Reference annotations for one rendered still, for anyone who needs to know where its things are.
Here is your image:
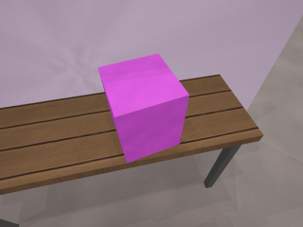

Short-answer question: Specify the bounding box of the table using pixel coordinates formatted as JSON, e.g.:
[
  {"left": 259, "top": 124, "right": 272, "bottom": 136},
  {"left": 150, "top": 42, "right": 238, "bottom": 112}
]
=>
[{"left": 0, "top": 74, "right": 263, "bottom": 227}]

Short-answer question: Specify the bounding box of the carton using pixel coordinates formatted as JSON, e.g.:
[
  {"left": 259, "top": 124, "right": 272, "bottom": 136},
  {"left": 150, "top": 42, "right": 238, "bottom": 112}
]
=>
[{"left": 98, "top": 53, "right": 189, "bottom": 164}]

